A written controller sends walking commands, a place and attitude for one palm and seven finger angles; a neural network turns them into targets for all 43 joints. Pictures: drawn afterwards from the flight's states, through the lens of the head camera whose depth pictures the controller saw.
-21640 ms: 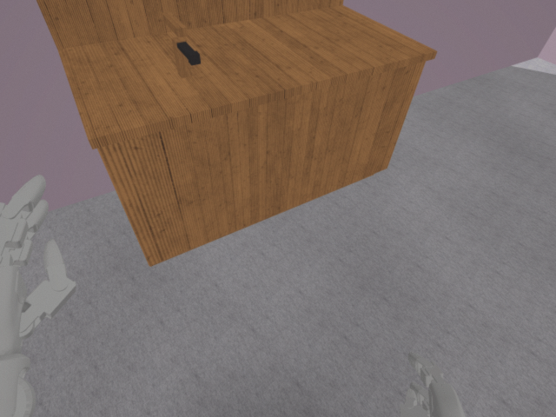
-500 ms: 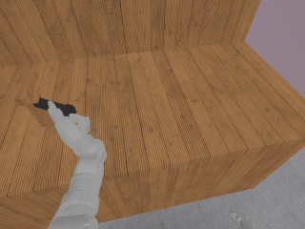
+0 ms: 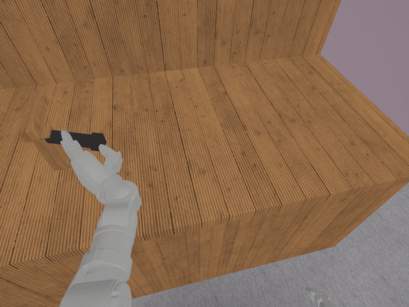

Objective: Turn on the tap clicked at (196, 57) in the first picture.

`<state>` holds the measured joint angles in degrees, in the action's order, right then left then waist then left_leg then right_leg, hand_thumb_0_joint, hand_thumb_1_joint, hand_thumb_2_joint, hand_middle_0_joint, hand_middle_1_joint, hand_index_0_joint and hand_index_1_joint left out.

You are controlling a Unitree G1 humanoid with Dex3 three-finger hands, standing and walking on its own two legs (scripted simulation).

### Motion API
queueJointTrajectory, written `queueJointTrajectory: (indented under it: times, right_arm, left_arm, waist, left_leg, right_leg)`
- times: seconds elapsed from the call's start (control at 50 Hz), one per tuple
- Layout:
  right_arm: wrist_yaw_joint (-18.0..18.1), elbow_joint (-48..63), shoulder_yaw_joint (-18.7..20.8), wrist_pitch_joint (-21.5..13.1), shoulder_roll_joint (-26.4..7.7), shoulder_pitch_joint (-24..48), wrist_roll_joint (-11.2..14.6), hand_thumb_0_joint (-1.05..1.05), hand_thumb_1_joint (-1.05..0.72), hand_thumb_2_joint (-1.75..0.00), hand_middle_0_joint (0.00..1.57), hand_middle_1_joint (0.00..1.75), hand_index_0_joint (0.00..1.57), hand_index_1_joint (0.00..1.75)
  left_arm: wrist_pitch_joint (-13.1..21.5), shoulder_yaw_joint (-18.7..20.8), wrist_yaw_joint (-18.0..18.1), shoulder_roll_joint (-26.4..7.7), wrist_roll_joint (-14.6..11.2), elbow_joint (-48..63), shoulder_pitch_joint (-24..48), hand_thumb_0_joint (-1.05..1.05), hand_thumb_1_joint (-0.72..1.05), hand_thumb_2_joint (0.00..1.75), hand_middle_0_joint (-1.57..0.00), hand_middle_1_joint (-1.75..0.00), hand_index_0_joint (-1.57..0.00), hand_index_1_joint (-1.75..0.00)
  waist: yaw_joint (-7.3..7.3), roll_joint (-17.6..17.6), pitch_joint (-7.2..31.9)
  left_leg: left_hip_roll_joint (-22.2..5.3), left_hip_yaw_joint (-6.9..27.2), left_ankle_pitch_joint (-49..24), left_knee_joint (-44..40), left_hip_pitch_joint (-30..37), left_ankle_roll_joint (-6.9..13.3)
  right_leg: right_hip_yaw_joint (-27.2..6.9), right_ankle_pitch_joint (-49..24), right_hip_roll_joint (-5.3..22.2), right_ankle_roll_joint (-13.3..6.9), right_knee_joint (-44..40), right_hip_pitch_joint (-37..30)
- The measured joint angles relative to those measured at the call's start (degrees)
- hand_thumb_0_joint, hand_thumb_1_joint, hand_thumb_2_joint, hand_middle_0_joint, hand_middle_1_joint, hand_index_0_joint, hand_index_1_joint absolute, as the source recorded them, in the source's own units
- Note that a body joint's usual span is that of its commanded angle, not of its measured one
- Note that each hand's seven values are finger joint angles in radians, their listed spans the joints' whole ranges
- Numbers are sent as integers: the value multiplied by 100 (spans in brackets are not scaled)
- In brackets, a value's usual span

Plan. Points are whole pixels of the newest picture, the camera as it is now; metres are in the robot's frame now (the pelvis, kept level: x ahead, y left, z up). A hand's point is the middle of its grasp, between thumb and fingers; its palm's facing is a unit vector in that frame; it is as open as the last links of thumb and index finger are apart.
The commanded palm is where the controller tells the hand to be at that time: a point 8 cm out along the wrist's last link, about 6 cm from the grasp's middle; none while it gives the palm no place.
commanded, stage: lift the hand up off the lever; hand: left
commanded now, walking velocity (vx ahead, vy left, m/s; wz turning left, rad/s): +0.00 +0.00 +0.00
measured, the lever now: (97, 142) +0.44 +0.25 +0.08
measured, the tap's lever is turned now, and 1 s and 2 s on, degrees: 68 70 70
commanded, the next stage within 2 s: none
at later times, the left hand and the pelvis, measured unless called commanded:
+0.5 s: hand (110, 153) +0.40 +0.21 +0.09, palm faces +0.76 -0.64 -0.06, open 9.1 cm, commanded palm +0.34 +0.24 +0.10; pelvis +0.01 +0.01 +0.01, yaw +0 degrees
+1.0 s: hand (94, 151) +0.37 +0.22 +0.12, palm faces +0.78 -0.63 -0.03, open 7.8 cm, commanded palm +0.32 +0.24 +0.12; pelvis +0.00 +0.00 +0.01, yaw +2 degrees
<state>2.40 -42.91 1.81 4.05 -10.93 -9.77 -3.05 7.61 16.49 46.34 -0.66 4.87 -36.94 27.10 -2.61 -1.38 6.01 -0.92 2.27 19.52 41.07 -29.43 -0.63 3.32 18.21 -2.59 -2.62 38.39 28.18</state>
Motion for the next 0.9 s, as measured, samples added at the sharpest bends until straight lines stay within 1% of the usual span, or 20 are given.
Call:
queueJointTrajectory:
  times: [0.12,0.34,0.52,0.58,0.64,0.68,0.74,0.82,0.9]
  right_arm:
    - [-40,-1,0,-2,8,-17,-16,1,-90,-90,20,30,20,30]
    - [-84,8,-11,-25,43,73,-42,1,-90,-90,20,30,20,30]
    - [-109,67,-4,-10,62,187,-43,1,-90,-90,20,30,20,30]
    - [-116,84,3,-12,61,197,-36,1,-90,-90,20,30,20,30]
    - [-114,73,7,0,46,200,-12,1,-90,-90,20,30,20,30]
    - [-102,43,1,-4,23,209,5,1,-90,-90,20,30,20,30]
    - [-55,8,-20,-18,-15,244,62,1,-90,-90,20,30,20,30]
    - [18,-9,-43,-86,-41,317,109,1,-90,-90,20,30,20,30]
    - [42,-9,-47,-151,-37,412,106,1,-90,-90,20,30,20,30]
  left_arm:
    - [-78,-31,13,62,-11,100,-40,-1,70,87,-15,-15,-15,-15]
    - [-317,-166,22,171,-26,387,-128,4,68,85,-15,-15,-15,-15]
    - [-661,-283,-10,223,-88,832,-329,9,68,82,-15,-15,-15,-15]
    - [-727,-294,35,229,-116,1100,-442,9,72,83,-15,-15,-15,-15]
    - [-802,-308,46,149,-123,1337,-517,7,78,85,-15,-15,-15,-15]
    - [-874,-371,-6,73,-120,1414,-536,6,81,87,-15,-15,-15,-15]
    - [-987,-492,-141,-3,-213,1464,-563,4,85,88,-15,-15,-16,-15]
    - [-1054,-583,-270,42,-376,1526,-612,3,88,89,-15,-15,-16,-15]
    - [-1071,-635,-265,133,-360,1602,-658,2,89,90,-15,-15,-15,-15]
  waist:
    - [19,-9,-3]
    - [98,11,-45]
    - [179,-5,-67]
    - [233,-15,-67]
    - [304,-27,-71]
    - [357,-38,-84]
    - [418,-50,-132]
    - [463,-44,-205]
    - [467,-35,-239]
  left_leg:
    - [25,-45,-2,-42,70,44]
    - [53,-74,-1,-134,232,87]
    - [57,-91,4,-240,412,78]
    - [59,-84,0,-281,489,69]
    - [69,-46,-15,-329,579,57]
    - [83,-4,-35,-367,642,51]
    - [104,56,-90,-458,755,46]
    - [119,105,-174,-586,875,40]
    - [116,110,-220,-642,920,26]
  right_leg:
    - [-45,-18,26,45,-55,-69]
    - [-75,-37,53,91,-177,-242]
    - [-93,-26,58,87,-263,-409]
    - [-87,-18,60,81,-290,-482]
    - [-50,-15,69,70,-332,-585]
    - [-8,-19,80,63,-373,-665]
    - [51,-49,100,57,-465,-801]
    - [99,-115,112,49,-595,-940]
    - [104,-156,110,40,-641,-980]
